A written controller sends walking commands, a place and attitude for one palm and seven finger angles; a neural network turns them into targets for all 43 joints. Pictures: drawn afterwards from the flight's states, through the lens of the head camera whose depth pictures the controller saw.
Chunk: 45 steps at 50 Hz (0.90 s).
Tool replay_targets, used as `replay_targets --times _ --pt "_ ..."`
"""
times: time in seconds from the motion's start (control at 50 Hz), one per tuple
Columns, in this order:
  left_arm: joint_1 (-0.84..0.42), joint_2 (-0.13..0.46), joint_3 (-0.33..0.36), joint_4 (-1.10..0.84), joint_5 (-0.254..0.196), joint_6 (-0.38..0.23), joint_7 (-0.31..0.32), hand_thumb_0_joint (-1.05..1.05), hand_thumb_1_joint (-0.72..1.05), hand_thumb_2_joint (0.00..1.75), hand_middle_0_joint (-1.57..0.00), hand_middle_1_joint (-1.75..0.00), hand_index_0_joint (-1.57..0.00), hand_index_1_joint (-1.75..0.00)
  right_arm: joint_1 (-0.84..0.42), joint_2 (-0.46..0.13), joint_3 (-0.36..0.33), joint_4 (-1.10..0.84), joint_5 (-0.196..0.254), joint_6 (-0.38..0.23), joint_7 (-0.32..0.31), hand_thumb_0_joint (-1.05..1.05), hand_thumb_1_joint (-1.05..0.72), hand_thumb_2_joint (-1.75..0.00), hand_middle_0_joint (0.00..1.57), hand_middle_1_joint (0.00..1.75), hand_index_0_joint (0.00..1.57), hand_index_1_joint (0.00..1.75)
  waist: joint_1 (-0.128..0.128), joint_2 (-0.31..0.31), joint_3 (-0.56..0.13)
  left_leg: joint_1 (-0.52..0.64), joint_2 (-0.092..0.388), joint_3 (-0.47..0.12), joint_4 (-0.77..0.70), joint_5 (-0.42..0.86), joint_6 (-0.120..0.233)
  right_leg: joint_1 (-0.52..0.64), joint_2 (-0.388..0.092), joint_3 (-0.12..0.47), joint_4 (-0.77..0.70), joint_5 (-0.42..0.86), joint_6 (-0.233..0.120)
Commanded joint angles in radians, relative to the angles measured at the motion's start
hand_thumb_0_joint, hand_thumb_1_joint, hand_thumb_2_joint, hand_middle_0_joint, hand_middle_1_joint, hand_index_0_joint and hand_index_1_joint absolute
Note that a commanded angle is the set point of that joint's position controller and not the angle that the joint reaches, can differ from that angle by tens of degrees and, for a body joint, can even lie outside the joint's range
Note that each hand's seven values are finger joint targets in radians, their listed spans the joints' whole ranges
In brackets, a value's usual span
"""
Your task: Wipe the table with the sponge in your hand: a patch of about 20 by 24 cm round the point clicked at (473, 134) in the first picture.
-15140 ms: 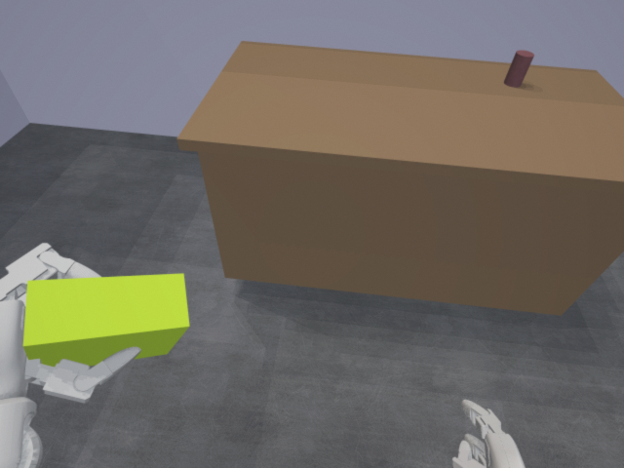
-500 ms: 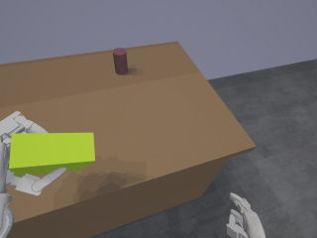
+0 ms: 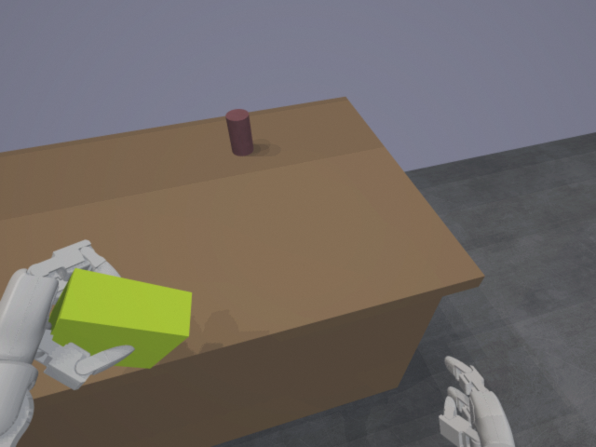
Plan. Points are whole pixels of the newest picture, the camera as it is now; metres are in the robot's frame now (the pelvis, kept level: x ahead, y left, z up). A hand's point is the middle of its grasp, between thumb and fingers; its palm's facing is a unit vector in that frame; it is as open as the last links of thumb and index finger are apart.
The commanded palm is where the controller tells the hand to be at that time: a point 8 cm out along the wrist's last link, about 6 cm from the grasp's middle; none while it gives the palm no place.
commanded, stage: turn the palm down, sponge in hand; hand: left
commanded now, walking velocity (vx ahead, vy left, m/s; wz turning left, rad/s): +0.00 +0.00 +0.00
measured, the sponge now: (136, 327) +0.22 +0.22 +0.10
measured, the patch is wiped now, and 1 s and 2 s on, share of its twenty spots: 0.00 0.00 0.00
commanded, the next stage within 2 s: move the sponge above the wiping area in 1.86 s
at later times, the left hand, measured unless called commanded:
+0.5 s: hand (90, 277) +0.24 +0.26 +0.16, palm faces +0.26 -0.50 -0.83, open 9.5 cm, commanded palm +0.20 +0.29 +0.19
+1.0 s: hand (51, 269) +0.25 +0.31 +0.15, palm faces +0.21 -0.24 -0.95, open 9.5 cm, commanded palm +0.22 +0.30 +0.20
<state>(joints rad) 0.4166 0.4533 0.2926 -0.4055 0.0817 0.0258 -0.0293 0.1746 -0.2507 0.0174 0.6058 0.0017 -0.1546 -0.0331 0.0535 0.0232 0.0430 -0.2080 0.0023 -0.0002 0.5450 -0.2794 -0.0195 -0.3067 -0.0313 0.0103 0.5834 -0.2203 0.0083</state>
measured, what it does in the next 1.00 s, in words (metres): stands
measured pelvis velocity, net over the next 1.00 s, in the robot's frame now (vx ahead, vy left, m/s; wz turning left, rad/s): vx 0.03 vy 0.02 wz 0.01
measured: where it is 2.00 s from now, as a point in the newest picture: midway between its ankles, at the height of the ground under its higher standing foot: outside the picture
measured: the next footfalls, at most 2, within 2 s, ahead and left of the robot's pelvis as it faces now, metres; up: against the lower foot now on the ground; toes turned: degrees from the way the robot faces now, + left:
none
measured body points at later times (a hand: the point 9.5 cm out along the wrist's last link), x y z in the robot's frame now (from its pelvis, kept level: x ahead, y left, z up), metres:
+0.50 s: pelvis +0.02 -0.01 +0.00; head +0.03 -0.04 +0.45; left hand +0.22 +0.28 +0.20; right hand +0.21 -0.24 -0.09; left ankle +0.01 +0.14 -0.73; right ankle +0.06 -0.12 -0.73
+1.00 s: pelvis +0.03 +0.02 +0.01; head +0.03 -0.01 +0.46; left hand +0.23 +0.32 +0.20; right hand +0.27 -0.17 -0.07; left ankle +0.01 +0.14 -0.73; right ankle +0.06 -0.12 -0.73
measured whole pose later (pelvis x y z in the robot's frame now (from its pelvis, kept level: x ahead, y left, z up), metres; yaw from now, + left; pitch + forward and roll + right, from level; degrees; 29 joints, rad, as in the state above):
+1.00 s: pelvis +0.03 +0.02 +0.01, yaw +1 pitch -2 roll +0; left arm 0.26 0.58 0.15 -0.39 0.61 0.26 0.01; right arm 0.11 -0.23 0.04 0.59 0.03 -0.02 -0.09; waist 0.12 0.08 0.01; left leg -0.14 0.00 -0.01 0.47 -0.29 0.00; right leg -0.21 -0.04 -0.01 0.46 -0.21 0.02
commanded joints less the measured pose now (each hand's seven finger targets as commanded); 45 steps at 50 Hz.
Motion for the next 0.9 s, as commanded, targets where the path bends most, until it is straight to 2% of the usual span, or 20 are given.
replay_targets --times 0.0,0.04,0.08,0.16,0.2,0.3,0.34,0.4,0.44,0.46,0.5,0.54,0.58,0.68,0.74,0.76,0.82,0.84,0.86,0.88 --pt "-0.321 0.284 0.251 -0.234 0.032 -0.238 0.148 0.0 0.1 1.3 -1.2 -1.6 -1.2 -1.6 -0.111 -0.086 -0.047 -0.122 -0.022 -0.068 -0.042 0.0 -0.9 -0.9 0.2 0.3 0.2 0.3 0.005 0.049 -0.131 -0.083 -0.027 0.032 -0.078 -0.14 0.03 0.017 0.025 -0.026 -0.141 -0.24 -0.004" --pt "-0.406 0.35 0.265 -0.18 0.066 -0.236 0.165 0.0 0.1 1.3 -1.2 -1.6 -1.2 -1.6 -0.098 -0.092 -0.047 -0.102 -0.019 -0.065 -0.051 0.0 -0.9 -0.9 0.2 0.3 0.2 0.3 -0.014 0.112 -0.127 -0.075 -0.032 0.038 -0.056 -0.158 0.033 0.001 0.012 0.006 -0.176 -0.26 -0.006" --pt "-0.406 0.308 0.175 -0.056 0.089 -0.183 0.148 0.0 0.1 1.3 -1.2 -1.6 -1.2 -1.6 -0.105 -0.094 -0.047 -0.089 -0.014 -0.054 -0.059 0.0 -0.9 -0.9 0.2 0.3 0.2 0.3 -0.021 0.129 -0.114 -0.099 -0.034 0.041 -0.058 -0.16 0.033 0.02 -0.005 0.014 -0.191 -0.266 -0.007" --pt "-0.406 0.315 0.081 0.055 0.122 -0.026 0.068 0.0 0.1 1.3 -1.2 -1.6 -1.2 -1.6 -0.145 -0.112 -0.037 -0.113 0.013 -0.02 -0.075 0.0 -0.9 -0.9 0.2 0.3 0.2 0.3 -0.011 0.079 -0.084 -0.119 -0.031 0.045 -0.072 -0.141 0.033 0.053 -0.031 0.042 -0.228 -0.319 -0.006" --pt "-0.396 0.345 0.083 0.058 0.125 0.013 0.034 0.0 0.1 1.3 -1.2 -1.6 -1.2 -1.6 -0.165 -0.118 -0.04 -0.13 0.018 -0.013 -0.088 0.0 -0.9 -0.9 0.2 0.3 0.2 0.3 0.003 0.027 -0.083 -0.126 -0.025 0.043 -0.053 -0.116 0.034 0.07 -0.045 0.074 -0.241 -0.37 -0.005" --pt "-0.316 0.357 0.145 -0.069 0.142 -0.074 0.023 0.0 0.1 1.3 -1.2 -1.6 -1.2 -1.6 -0.167 -0.101 -0.043 -0.171 0.012 -0.017 -0.089 0.0 -0.9 -0.9 0.2 0.3 0.2 0.3 0.039 -0.093 -0.143 -0.092 -0.024 0.025 -0.05 -0.03 0.046 0.071 -0.012 0.019 -0.191 -0.3 0.002" --pt "-0.272 0.429 0.242 -0.114 0.155 -0.111 0.05 0.0 0.1 1.3 -1.2 -1.6 -1.2 -1.6 -0.155 -0.102 -0.05 -0.175 0.01 -0.022 -0.085 0.0 -0.9 -0.9 0.2 0.3 0.2 0.3 0.065 -0.064 -0.174 -0.072 -0.021 0.025 -0.046 0.026 0.043 0.09 -0.001 0.014 -0.169 -0.217 -0.004" --pt "-0.168 0.361 0.227 -0.125 0.188 -0.101 0.1 0.0 0.1 1.3 -1.2 -1.6 -1.2 -1.6 -0.105 -0.106 -0.061 -0.175 0.009 -0.009 -0.071 0.0 -0.9 -0.9 0.2 0.3 0.2 0.3 0.065 -0.012 -0.21 -0.064 -0.015 0.036 -0.041 0.154 0.039 0.124 0.007 -0.019 -0.107 0.022 -0.01" --pt "-0.108 0.379 0.251 -0.136 0.225 -0.057 0.133 0.0 0.1 1.3 -1.2 -1.6 -1.2 -1.6 -0.09 -0.113 -0.068 -0.174 0.015 0.005 -0.059 0.0 -0.9 -0.9 0.2 0.3 0.2 0.3 0.077 0.058 -0.22 -0.065 -0.014 0.041 -0.047 0.222 0.033 0.152 0.012 -0.013 -0.087 0.124 -0.019" --pt "-0.109 0.33 0.192 -0.149 0.241 -0.032 0.141 0.0 0.1 1.3 -1.2 -1.6 -1.2 -1.6 -0.085 -0.109 -0.065 -0.18 0.017 0.015 -0.056 0.0 -0.9 -0.9 0.2 0.3 0.2 0.3 0.066 0.052 -0.213 -0.069 -0.011 0.047 -0.047 0.257 0.031 0.156 0.007 -0.024 -0.079 0.166 -0.019" --pt "-0.085 0.328 0.171 -0.156 0.267 0.022 0.148 0.0 0.1 1.3 -1.2 -1.6 -1.2 -1.6 -0.074 -0.12 -0.07 -0.184 0.019 0.03 -0.058 0.0 -0.9 -0.9 0.2 0.3 0.2 0.3 0.059 0.055 -0.216 -0.064 -0.005 0.047 -0.047 0.286 0.031 0.164 0.007 -0.025 -0.077 0.206 -0.018" --pt "-0.114 0.348 0.169 -0.183 0.297 0.066 0.142 0.0 0.1 1.3 -1.2 -1.6 -1.2 -1.6 -0.108 -0.119 -0.062 -0.185 0.026 0.037 -0.063 0.0 -0.9 -0.9 0.2 0.3 0.2 0.3 0.047 0.058 -0.204 -0.044 -0.003 0.04 -0.049 0.296 0.034 0.152 0.014 -0.019 -0.088 0.209 -0.019" --pt "-0.149 0.333 0.107 -0.21 0.321 0.085 0.12 0.0 0.1 1.3 -1.2 -1.6 -1.2 -1.6 -0.102 -0.12 -0.056 -0.193 0.022 0.04 -0.072 0.0 -0.9 -0.9 0.2 0.3 0.2 0.3 0.031 0.039 -0.201 -0.028 0.002 0.028 -0.061 0.279 0.038 0.137 0.011 -0.036 -0.095 0.179 -0.013" --pt "-0.204 0.331 0.05 -0.246 0.39 0.071 0.085 0.0 0.1 1.3 -1.2 -1.6 -1.2 -1.6 -0.116 -0.109 -0.045 -0.189 0.015 0.032 -0.097 0.0 -0.9 -0.9 0.2 0.3 0.2 0.3 0.025 0.025 -0.193 0.016 0.008 0.0 -0.085 0.255 0.044 0.116 0.016 -0.044 -0.114 0.124 -0.014" --pt "-0.222 0.38 0.092 -0.254 0.444 0.08 0.097 0.0 0.1 1.3 -1.2 -1.6 -1.2 -1.6 -0.164 -0.102 -0.037 -0.181 0.017 0.033 -0.096 0.0 -0.9 -0.9 0.2 0.3 0.2 0.3 0.051 0.099 -0.183 0.023 0.01 -0.017 -0.111 0.249 0.033 0.133 0.027 -0.026 -0.125 0.096 -0.03" --pt "-0.254 0.341 0.047 -0.245 0.466 0.084 0.098 0.0 0.1 1.3 -1.2 -1.6 -1.2 -1.6 -0.147 -0.095 -0.031 -0.181 0.01 0.036 -0.091 0.0 -0.9 -0.9 0.2 0.3 0.2 0.3 0.046 0.094 -0.186 0.02 0.013 -0.016 -0.118 0.266 0.031 0.137 0.022 -0.047 -0.126 0.103 -0.031" --pt "-0.247 0.366 0.064 -0.19 0.504 0.128 0.106 0.0 0.1 1.3 -1.2 -1.6 -1.2 -1.6 -0.146 -0.103 -0.036 -0.167 0.013 0.058 -0.083 0.0 -0.9 -0.9 0.2 0.3 0.2 0.3 0.059 0.096 -0.185 0.021 0.02 -0.03 -0.144 0.3 0.018 0.163 0.021 -0.043 -0.137 0.119 -0.036" --pt "-0.256 0.383 0.093 -0.187 0.508 0.153 0.108 0.0 0.1 1.3 -1.2 -1.6 -1.2 -1.6 -0.191 -0.099 -0.026 -0.166 0.021 0.059 -0.078 0.0 -0.9 -0.9 0.2 0.3 0.2 0.3 0.073 0.131 -0.174 0.017 0.017 -0.029 -0.151 0.291 0.015 0.179 0.032 -0.028 -0.141 0.115 -0.045" --pt "-0.28 0.339 0.04 -0.178 0.518 0.17 0.102 0.0 0.1 1.3 -1.2 -1.6 -1.2 -1.6 -0.18 -0.097 -0.022 -0.172 0.016 0.065 -0.073 0.0 -0.9 -0.9 0.2 0.3 0.2 0.3 0.066 0.109 -0.183 0.017 0.019 -0.023 -0.152 0.314 0.016 0.193 0.027 -0.049 -0.144 0.134 -0.043" --pt "-0.278 0.354 0.037 -0.168 0.532 0.188 0.097 0.0 0.1 1.3 -1.2 -1.6 -1.2 -1.6 -0.176 -0.1 -0.024 -0.167 0.018 0.073 -0.07 0.0 -0.9 -0.9 0.2 0.3 0.2 0.3 0.064 0.105 -0.184 0.024 0.022 -0.028 -0.159 0.326 0.012 0.193 0.024 -0.042 -0.148 0.138 -0.042"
